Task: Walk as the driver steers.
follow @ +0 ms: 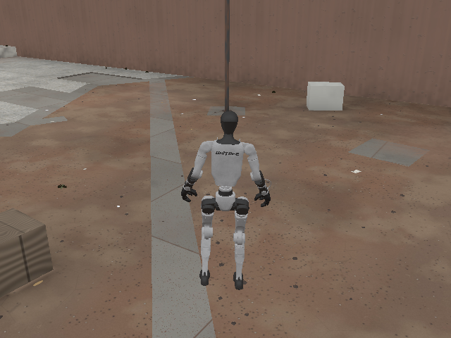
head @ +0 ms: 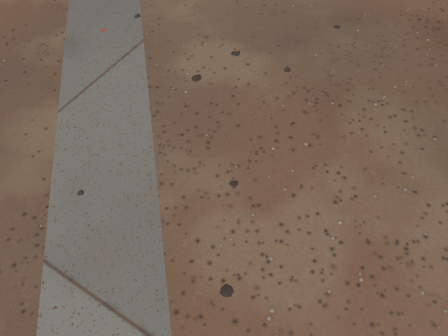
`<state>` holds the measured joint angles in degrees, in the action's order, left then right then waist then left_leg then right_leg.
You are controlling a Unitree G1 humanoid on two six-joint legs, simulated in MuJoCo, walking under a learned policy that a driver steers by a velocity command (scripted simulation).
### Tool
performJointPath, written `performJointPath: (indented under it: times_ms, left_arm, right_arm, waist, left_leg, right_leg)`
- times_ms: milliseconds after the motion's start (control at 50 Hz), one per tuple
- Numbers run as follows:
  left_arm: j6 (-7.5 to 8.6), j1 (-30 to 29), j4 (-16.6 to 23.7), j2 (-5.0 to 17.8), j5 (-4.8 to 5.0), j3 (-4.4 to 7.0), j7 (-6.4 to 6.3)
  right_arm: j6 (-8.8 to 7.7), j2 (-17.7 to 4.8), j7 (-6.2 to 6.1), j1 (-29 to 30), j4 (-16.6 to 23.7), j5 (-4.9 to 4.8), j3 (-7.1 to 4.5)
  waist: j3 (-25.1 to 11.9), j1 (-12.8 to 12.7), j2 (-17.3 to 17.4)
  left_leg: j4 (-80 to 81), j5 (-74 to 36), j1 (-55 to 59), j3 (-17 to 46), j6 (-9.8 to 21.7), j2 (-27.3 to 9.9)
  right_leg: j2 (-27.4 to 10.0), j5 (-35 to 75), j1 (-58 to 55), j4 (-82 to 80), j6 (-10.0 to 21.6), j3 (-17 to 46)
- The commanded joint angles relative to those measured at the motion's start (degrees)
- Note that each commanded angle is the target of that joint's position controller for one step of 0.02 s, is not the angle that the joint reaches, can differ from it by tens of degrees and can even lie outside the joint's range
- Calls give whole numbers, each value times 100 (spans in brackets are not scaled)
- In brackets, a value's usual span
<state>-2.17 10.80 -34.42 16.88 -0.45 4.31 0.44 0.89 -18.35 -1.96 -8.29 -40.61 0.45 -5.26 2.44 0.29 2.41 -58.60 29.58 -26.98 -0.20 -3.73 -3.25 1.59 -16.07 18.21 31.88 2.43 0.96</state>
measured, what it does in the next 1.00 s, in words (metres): steps on the spot, turning right: left foot, then right foot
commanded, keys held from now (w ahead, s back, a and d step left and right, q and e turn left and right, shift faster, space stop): e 0.40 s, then no key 0.60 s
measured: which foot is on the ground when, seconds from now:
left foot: up 0.00-0.34, down 0.36-1.00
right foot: down 0.00-0.36, up 0.38-0.70, down 0.72-1.00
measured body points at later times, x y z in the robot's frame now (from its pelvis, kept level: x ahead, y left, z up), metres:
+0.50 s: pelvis +0.00 +0.03 +0.01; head +0.04 +0.04 +0.45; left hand +0.24 +0.27 -0.09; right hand +0.07 -0.29 -0.07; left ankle +0.04 +0.13 -0.73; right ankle -0.06 -0.10 -0.65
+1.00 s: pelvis -0.01 -0.02 +0.00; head -0.01 -0.03 +0.45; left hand +0.22 +0.16 -0.09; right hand -0.01 -0.31 -0.12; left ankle +0.04 +0.14 -0.73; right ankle -0.06 -0.11 -0.73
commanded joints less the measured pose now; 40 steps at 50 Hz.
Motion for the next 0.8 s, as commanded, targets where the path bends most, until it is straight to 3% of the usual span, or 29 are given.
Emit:
performJointPath:
  times_ms: [20,80,140,260,320,340,360,380,400,420,460,500,540,600,640,660,700,720,740,760,780,800]
  left_arm:
    - [158,-181,369,942,122,254,-113]
    - [96,-202,359,927,75,229,-199]
    - [66,-118,317,1017,105,270,-246]
    - [-5,-250,347,1123,116,313,-173]
    - [-43,-461,378,1079,201,295,-169]
    - [-52,-472,385,999,232,270,-191]
    - [-43,-251,386,748,177,199,-199]
    - [-1,-82,496,653,204,188,-203]
    - [49,13,393,1144,95,345,-214]
    - [40,94,259,1332,128,435,-199]
    - [-59,209,55,1051,114,397,-231]
    - [-83,96,80,736,146,292,-214]
    - [-60,-123,164,562,152,205,-212]
    - [-41,-270,218,329,84,60,-166]
    - [-35,-210,168,421,115,73,-139]
    - [-31,-47,83,434,118,84,-124]
    - [-14,208,-47,498,62,86,-109]
    - [-9,289,13,803,27,120,-153]
    - [-16,-64,28,1011,-61,127,-176]
    - [29,-272,105,551,-79,21,-120]
    - [77,-320,59,366,-113,-39,-83]
    - [110,-244,5,424,-130,-25,-75]
  right_arm:
    - [-80,-632,-96,297,491,33,-181]
    - [-108,-451,-35,128,418,-8,-141]
    - [-127,-299,-2,320,453,-26,-69]
    - [-208,-383,124,357,503,-92,-84]
    - [-286,-380,191,39,441,-99,-118]
    - [-302,-441,186,-129,383,-71,-152]
    - [-286,-777,150,-282,407,19,-228]
    - [-223,-1224,139,-122,402,153,-306]
    - [-251,-925,136,-26,519,211,-244]
    - [-263,-625,103,205,589,163,-138]
    - [-241,-425,69,475,605,-3,-65]
    - [-199,-421,42,338,545,-11,-24]
    - [-161,-441,27,145,472,20,-23]
    - [-110,-583,63,157,417,-16,-49]
    - [-75,-701,100,28,341,-72,-67]
    - [-63,-699,111,44,314,-115,-50]
    - [-106,-513,131,-216,161,-180,40]
    - [-180,-337,169,-385,147,-34,117]
    - [-257,-10,201,-538,199,121,222]
    - [-251,-189,167,-196,193,156,216]
    - [-244,-283,166,-22,188,133,195]
    - [-231,-316,151,32,130,114,186]
  waist:
    - [-683,-53,-979]
    - [-867,31,-996]
    - [-853,-79,-1014]
    - [-726,-156,-1212]
    - [-774,63,-1187]
    - [-800,147,-1076]
    - [-989,54,-385]
    - [-658,-234,1280]
    - [-630,-109,1106]
    - [-555,-191,692]
    - [-374,-228,460]
    - [-335,-116,504]
    - [-474,27,649]
    - [-645,118,862]
    - [-648,169,933]
    - [-635,75,872]
    - [-582,-62,601]
    - [-823,61,-55]
    - [-813,437,-1285]
    - [-744,185,-1145]
    - [-604,148,-1000]
    - [-520,66,-948]
  left_leg:
    - [-719,-324,-1230,466,-45,47]
    - [-387,-810,-780,376,-136,265]
    - [611,-951,-552,432,-161,359]
    - [1871,-797,293,511,-36,575]
    - [3139,-1395,985,453,125,613]
    - [3729,-2039,1508,470,229,451]
    - [3903,-2462,2219,1220,574,-495]
    - [4139,-3480,2282,2573,1462,-1558]
    - [4189,-3657,1956,2961,2043,-2097]
    - [4121,-3504,1755,2465,1949,-1818]
    - [4011,-3135,1745,1642,1556,-1183]
    - [4004,-3526,1771,1196,1581,-960]
    - [3932,-3665,2138,1049,1636,-932]
    - [3828,-3747,2093,890,1641,-957]
    - [3744,-3799,2024,966,1666,-1013]
    - [3635,-3772,1942,947,1613,-984]
    - [3451,-3388,1483,822,1179,-813]
    - [3044,-2646,1044,543,715,-533]
    - [2985,-1312,903,-30,267,-19]
    - [3102,-1252,1352,54,85,-51]
    - [3186,-1658,1455,34,39,-30]
    - [3151,-1846,1498,-21,32,-2]
  right_leg:
    - [-1476,2839,-1321,-1109,1086,1790]
    - [-1237,2921,-1160,-1098,1071,1648]
    - [-1167,2383,-1187,-1046,1044,1840]
    - [-1100,1726,-760,-973,1047,2619]
    - [-889,1796,-706,-688,828,2861]
    - [-694,1408,-449,-505,606,2767]
    - [-329,183,139,242,276,2327]
    - [671,-1698,1337,1306,-107,1063]
    - [358,-2148,1496,2773,-403,912]
    - [226,-1783,1440,3370,-499,932]
    - [215,-1171,1542,3799,-686,860]
    - [250,-945,1467,3648,-794,680]
    - [155,-913,1370,2894,-849,529]
    - [-106,-1076,514,1469,-815,200]
    - [-72,-831,74,678,-762,-32]
    - [-39,-371,-235,50,-688,-118]
    - [-79,946,-1218,-1398,-383,-5]
    - [-741,2114,-1910,-1269,-165,784]
    - [-1327,2371,-1495,-967,365,1328]
    - [-1302,1609,-924,-1063,629,1353]
    - [-1038,956,-828,-1092,457,1184]
    - [-840,664,-766,-1106,282,1051]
